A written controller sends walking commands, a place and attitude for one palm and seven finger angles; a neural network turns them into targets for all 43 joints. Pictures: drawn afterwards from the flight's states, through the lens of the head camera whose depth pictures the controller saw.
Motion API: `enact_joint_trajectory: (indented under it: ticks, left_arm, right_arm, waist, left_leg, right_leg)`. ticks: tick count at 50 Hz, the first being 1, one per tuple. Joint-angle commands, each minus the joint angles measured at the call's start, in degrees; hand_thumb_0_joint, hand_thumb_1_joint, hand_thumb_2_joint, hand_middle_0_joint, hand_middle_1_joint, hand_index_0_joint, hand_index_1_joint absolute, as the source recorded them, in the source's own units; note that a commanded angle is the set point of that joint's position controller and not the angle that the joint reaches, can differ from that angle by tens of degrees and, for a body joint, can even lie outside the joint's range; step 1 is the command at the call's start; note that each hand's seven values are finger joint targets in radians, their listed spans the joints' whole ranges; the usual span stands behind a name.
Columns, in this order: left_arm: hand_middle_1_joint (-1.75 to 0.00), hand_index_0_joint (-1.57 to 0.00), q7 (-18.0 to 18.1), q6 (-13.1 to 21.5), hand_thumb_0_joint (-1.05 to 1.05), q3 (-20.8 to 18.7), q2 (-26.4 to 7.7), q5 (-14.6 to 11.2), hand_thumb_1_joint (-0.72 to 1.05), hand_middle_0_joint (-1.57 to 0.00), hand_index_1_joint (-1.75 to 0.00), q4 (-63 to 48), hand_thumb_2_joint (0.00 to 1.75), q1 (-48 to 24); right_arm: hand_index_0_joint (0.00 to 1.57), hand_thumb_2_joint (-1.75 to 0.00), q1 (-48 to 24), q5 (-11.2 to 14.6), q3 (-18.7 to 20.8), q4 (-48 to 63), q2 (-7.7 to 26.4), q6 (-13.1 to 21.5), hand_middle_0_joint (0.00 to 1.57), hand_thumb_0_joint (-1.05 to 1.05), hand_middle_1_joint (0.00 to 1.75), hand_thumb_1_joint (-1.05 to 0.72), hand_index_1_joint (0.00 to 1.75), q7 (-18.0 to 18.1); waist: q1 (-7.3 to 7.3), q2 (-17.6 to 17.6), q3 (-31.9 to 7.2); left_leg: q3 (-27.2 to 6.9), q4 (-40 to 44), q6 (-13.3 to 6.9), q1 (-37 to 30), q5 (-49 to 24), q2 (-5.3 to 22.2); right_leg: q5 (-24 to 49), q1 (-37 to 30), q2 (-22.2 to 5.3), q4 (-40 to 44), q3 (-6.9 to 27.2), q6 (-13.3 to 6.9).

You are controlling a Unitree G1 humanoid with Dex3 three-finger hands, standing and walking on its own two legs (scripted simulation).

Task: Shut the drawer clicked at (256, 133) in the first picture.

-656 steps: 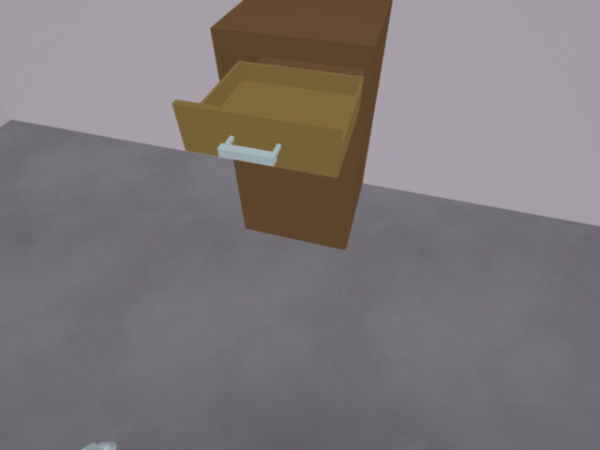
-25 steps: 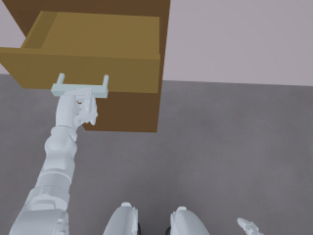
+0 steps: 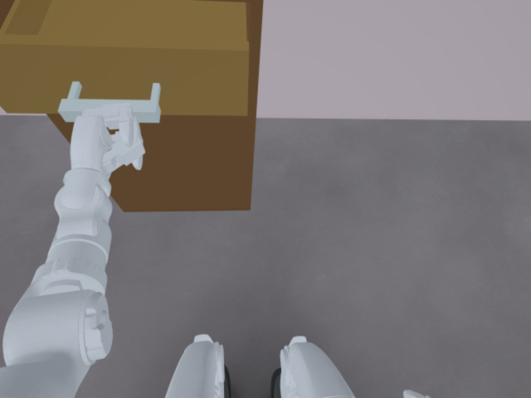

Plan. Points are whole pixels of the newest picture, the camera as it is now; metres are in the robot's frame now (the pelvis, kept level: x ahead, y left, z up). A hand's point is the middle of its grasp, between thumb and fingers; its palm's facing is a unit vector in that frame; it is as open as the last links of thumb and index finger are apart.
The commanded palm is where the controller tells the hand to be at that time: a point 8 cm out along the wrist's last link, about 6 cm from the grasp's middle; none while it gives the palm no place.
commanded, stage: push the drawer shut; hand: left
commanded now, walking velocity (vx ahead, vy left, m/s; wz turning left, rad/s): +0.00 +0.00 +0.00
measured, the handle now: (114, 100) +0.56 +0.21 +0.05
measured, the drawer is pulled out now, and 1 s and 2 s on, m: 0.11 0.00 0.00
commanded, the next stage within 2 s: pull the fist back off the drawer in 1.40 s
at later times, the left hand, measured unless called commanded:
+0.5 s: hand (141, 112) +0.54 +0.17 +0.05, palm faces -0.01 -1.00 -0.03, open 3.1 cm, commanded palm +0.53 +0.21 +0.05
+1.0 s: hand (144, 85) +0.59 +0.17 +0.05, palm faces +0.00 -1.00 -0.03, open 3.3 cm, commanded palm +0.59 +0.19 +0.05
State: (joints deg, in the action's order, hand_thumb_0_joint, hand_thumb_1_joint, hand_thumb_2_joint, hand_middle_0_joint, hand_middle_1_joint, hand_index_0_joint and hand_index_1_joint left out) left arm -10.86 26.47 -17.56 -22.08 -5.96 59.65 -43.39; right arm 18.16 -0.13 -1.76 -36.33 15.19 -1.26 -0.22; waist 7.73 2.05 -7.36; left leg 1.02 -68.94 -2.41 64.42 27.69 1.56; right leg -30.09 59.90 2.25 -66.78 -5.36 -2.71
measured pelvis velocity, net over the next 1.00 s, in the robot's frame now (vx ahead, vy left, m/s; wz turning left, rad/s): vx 0.00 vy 0.01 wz -0.04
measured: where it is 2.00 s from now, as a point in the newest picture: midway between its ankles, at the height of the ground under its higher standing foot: outside the picture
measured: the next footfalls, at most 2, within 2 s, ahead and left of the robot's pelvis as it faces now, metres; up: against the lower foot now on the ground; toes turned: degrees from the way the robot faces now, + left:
none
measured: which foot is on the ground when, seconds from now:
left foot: down 0.00-1.00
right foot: down 0.00-1.00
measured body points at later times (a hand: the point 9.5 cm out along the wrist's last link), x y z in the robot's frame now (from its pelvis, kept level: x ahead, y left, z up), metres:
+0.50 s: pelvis +0.00 +0.00 -0.01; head +0.16 +0.02 +0.41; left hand +0.53 +0.22 +0.05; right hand +0.00 -0.26 -0.12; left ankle +0.04 +0.09 -0.64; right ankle +0.01 -0.10 -0.64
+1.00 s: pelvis +0.00 +0.01 -0.02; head +0.19 +0.03 +0.39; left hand +0.58 +0.22 +0.06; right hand -0.05 -0.25 -0.11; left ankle +0.04 +0.09 -0.64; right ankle +0.01 -0.10 -0.64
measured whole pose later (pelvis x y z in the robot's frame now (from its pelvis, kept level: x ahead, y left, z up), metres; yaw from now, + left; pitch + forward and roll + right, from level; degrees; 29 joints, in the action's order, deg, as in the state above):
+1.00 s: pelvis +0.00 +0.01 -0.02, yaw -2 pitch +30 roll -6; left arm -9.9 20.1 -24.0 -36.7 1.6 74.0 -67.4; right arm 22.8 -3.0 -4.2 -36.1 15.4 -3.1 -1.9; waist 15.4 3.7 -6.0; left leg -0.6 -73.8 -3.0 75.8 28.6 3.1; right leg -29.5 69.8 3.8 -68.6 -6.8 -2.3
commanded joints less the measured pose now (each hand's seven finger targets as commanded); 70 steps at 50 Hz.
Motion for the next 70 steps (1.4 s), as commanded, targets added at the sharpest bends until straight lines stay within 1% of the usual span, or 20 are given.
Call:
enact_joint_trajectory:
  ticks: [1,3,13,16,19,22,26,32,36,38,40,42,45,49,56,57,59,62,66,70]
  left_arm:
    - [-1.6,-1.4,0.7,3.6,0.0,-3.4,-14.1,-0.8,0.9,-1.4,-1.6,-10.0,0.9,-29.4]
    - [-1.6,-1.4,0.5,3.5,0.0,-3.2,-14.0,-0.8,0.9,-1.4,-1.6,-10.6,0.9,-30.3]
    - [-1.6,-1.4,0.3,2.1,0.0,-4.8,-17.8,0.4,0.9,-1.4,-1.6,-7.7,0.9,-35.4]
    - [-1.6,-1.4,0.4,1.6,0.0,-6.3,-20.4,0.7,0.9,-1.4,-1.6,-5.5,0.9,-37.6]
    - [-1.6,-1.4,0.2,1.6,0.0,-7.1,-21.9,1.3,0.9,-1.4,-1.6,-5.9,0.9,-38.2]
    - [-1.6,-1.4,0.2,1.0,0.0,-5.6,-20.4,1.5,0.9,-1.4,-1.6,-4.7,0.9,-40.0]
    - [-1.6,-1.4,0.7,0.2,0.0,-7.2,-24.0,2.5,0.9,-1.4,-1.6,-2.5,0.9,-43.9]
    - [-1.6,-1.4,0.6,0.2,0.0,-7.4,-24.3,3.0,0.9,-1.4,-1.6,-4.9,0.9,-45.9]
    - [-1.6,-1.4,1.2,-0.8,0.0,-7.3,-25.7,3.9,0.9,-1.4,-1.6,-2.2,0.9,-48.4]
    - [-1.6,-1.4,1.6,-0.8,0.0,-6.1,-24.6,4.4,0.9,-1.4,-1.6,-3.5,0.9,-51.1]
    - [-1.6,-1.4,2.1,-0.8,0.0,-7.8,-26.7,4.9,0.9,-1.4,-1.6,-2.9,0.9,-51.2]
    - [-1.6,-1.4,2.1,-1.6,0.0,-5.5,-24.4,5.2,0.9,-1.4,-1.6,0.0,0.9,-52.7]
    - [-1.6,-1.4,2.4,-1.6,0.0,-8.5,-30.4,6.2,0.9,-1.4,-1.6,-0.3,0.9,-55.4]
    - [-1.6,-1.4,1.9,-2.1,0.0,-7.9,-29.0,6.4,0.9,-1.4,-1.6,0.9,0.9,-55.4]
    - [-1.6,-1.4,2.5,-3.6,0.0,-5.5,-28.7,7.1,0.9,-1.4,-1.6,1.1,0.9,-64.2]
    - [-1.6,-1.4,2.6,-3.7,0.0,-6.2,-30.3,7.3,0.9,-1.4,-1.6,1.2,0.9,-64.6]
    - [-1.6,-1.4,2.6,-3.7,0.0,-4.2,-28.3,7.3,0.9,-1.4,-1.6,0.2,0.9,-67.1]
    - [-1.6,-1.4,2.7,-4.2,0.0,-3.9,-29.4,7.4,0.9,-1.4,-1.6,1.2,0.9,-67.8]
    - [-1.6,-1.4,2.8,-4.8,0.0,-1.1,-26.7,7.5,0.9,-1.4,-1.6,0.8,0.9,-70.1]
    - [-1.6,-1.4,3.3,-5.4,0.0,-1.8,-28.5,7.6,0.9,-1.4,-1.6,0.7,0.9,-71.4]
  right_arm:
    - [0.2,-0.9,8.3,-0.4,3.2,3.3,9.8,0.9,0.2,0.0,0.3,-0.9,0.3,0.6]
    - [0.2,-0.9,8.6,-0.6,3.2,3.4,9.6,0.8,0.2,0.0,0.3,-0.9,0.3,0.5]
    - [0.2,-0.9,10.9,-0.9,2.9,2.9,10.1,-0.2,0.2,0.0,0.3,-0.9,0.3,0.1]
    - [0.2,-0.9,11.8,-1.1,2.7,2.5,10.4,-0.4,0.2,0.0,0.3,-0.9,0.3,0.1]
    - [0.2,-0.9,12.3,-1.3,2.5,3.0,10.4,-0.5,0.2,0.0,0.3,-0.9,0.3,0.0]
    - [0.2,-0.9,12.8,-1.4,2.5,2.5,10.5,-0.7,0.2,0.0,0.3,-0.9,0.3,-0.2]
    - [0.2,-0.9,13.9,-1.7,2.2,2.0,11.0,-0.9,0.2,0.0,0.3,-0.9,0.3,-0.1]
    - [0.2,-0.9,15.1,-2.2,2.3,1.9,11.2,-1.2,0.2,0.0,0.3,-0.9,0.3,-0.5]
    - [0.2,-0.9,15.8,-2.3,1.9,1.5,11.5,-1.7,0.2,0.0,0.3,-0.9,0.3,-0.6]
    - [0.2,-0.9,16.2,-2.5,2.0,1.2,11.3,-1.6,0.2,0.0,0.3,-0.9,0.3,-0.7]
    - [0.2,-0.9,16.9,-2.7,2.0,1.0,11.8,-1.7,0.2,0.0,0.3,-0.9,0.3,-0.7]
    - [0.2,-0.9,16.9,-2.7,1.7,0.7,11.6,-1.8,0.2,0.0,0.3,-0.9,0.3,-0.9]
    - [0.2,-0.9,17.8,-3.0,1.3,0.9,12.1,-1.7,0.2,0.0,0.3,-0.9,0.3,-0.6]
    - [0.2,-0.9,18.6,-3.3,1.4,0.7,12.0,-1.8,0.2,0.0,0.3,-0.9,0.3,-1.0]
    - [0.2,-0.9,19.5,-3.4,1.0,-0.8,12.6,-1.3,0.2,0.0,0.3,-0.9,0.3,-0.6]
    - [0.2,-0.9,19.7,-3.5,0.8,-0.8,12.7,-1.2,0.2,0.0,0.3,-0.9,0.3,-0.4]
    - [0.2,-0.9,19.6,-3.6,0.7,-0.9,12.5,-0.6,0.2,0.0,0.3,-0.9,0.3,-0.4]
    - [0.2,-0.9,19.6,-3.6,0.3,-1.2,13.0,-0.1,0.2,0.0,0.3,-0.9,0.3,-0.1]
    - [0.2,-0.9,19.4,-3.7,0.1,-1.7,13.2,1.0,0.2,0.0,0.3,-0.9,0.3,0.2]
    - [0.2,-0.9,19.5,-3.7,-0.3,-2.2,13.4,2.2,0.2,0.0,0.3,-0.9,0.3,0.5]
  waist:
    - [2.55,4.3,-26.9]
    - [2.81,4.9,-29.1]
    - [4.13,7.1,-29.2]
    - [5.17,5.0,-28.1]
    - [4.42,7.8,-30.4]
    - [5.55,8.9,-29.4]
    - [6.69,7.6,-29.0]
    - [6.42,11.9,-34.2]
    - [7.87,10.4,-30.8]
    - [8.39,11.7,-32.3]
    - [8.32,12.8,-33.4]
    - [9.85,11.9,-29.8]
    - [9.61,13.0,-31.8]
    - [10.12,14.2,-33.2]
    - [13.21,15.9,-31.3]
    - [13.14,15.3,-31.4]
    - [13.86,18.4,-32.1]
    - [14.45,17.6,-31.6]
    - [15.42,20.2,-31.3]
    - [15.33,21.4,-32.2]
  left_leg:
    - [-5.3,6.7,0.2,-21.7,-14.6,-0.3]
    - [-4.8,5.9,0.1,-21.5,-15.5,-0.4]
    - [-5.2,5.1,-0.1,-20.9,-16.1,0.1]
    - [-5.2,4.3,-0.4,-18.3,-15.5,0.2]
    - [-5.4,4.1,-0.2,-19.4,-17.3,0.2]
    - [-5.7,4.0,-0.1,-20.3,-16.8,0.4]
    - [-6.0,3.1,-0.5,-17.6,-16.1,0.6]
    - [-7.2,2.9,0.0,-24.1,-22.1,1.0]
    - [-7.3,2.9,-0.2,-21.1,-19.2,1.2]
    - [-7.7,2.7,-0.2,-22.5,-19.5,1.2]
    - [-8.2,2.5,0.0,-24.2,-21.4,1.4]
    - [-8.1,2.5,-0.1,-21.9,-19.1,1.4]
    - [-8.0,1.8,-0.3,-20.2,-19.6,1.3]
    - [-8.8,1.2,-0.2,-22.9,-22.3,1.6]
    - [-10.0,0.9,-0.2,-22.3,-17.4,1.9]
    - [-10.0,0.7,-0.3,-21.5,-17.0,2.0]
    - [-10.5,0.6,-0.3,-22.8,-16.5,1.9]
    - [-10.8,0.7,-0.3,-21.4,-14.0,2.0]
    - [-12.2,1.6,0.0,-23.5,-11.7,2.4]
    - [-12.0,1.6,-0.1,-23.0,-10.3,2.4]
  right_leg:
    - [13.3,-7.0,0.5,9.4,5.0,1.2]
    - [14.6,-8.1,0.5,9.5,5.6,1.4]
    - [14.2,-6.1,1.0,9.2,5.3,1.3]
    - [14.2,-6.6,1.2,9.2,5.5,1.5]
    - [15.4,-6.6,1.3,8.2,5.3,1.2]
    - [14.1,-4.2,1.4,8.7,5.0,1.3]
    - [13.3,-3.8,1.5,8.3,5.0,1.4]
    - [16.3,-1.9,1.7,7.3,3.9,1.0]
    - [14.1,-0.7,1.9,7.7,3.8,1.2]
    - [13.9,0.1,1.8,7.7,3.7,1.2]
    - [14.6,1.4,1.9,7.3,3.3,1.0]
    - [13.0,2.8,2.0,7.8,3.3,1.2]
    - [13.6,1.3,2.0,7.1,3.6,1.1]
    - [14.7,3.3,2.2,6.6,3.0,0.8]
    - [10.8,8.4,2.1,6.8,2.5,1.0]
    - [10.4,8.1,2.2,6.6,2.5,1.0]
    - [9.9,10.2,2.1,6.3,2.5,0.9]
    - [8.5,10.3,2.1,6.4,2.5,0.9]
    - [7.4,13.9,1.9,6.0,1.9,0.8]
    - [6.7,13.7,1.8,6.0,2.1,0.8]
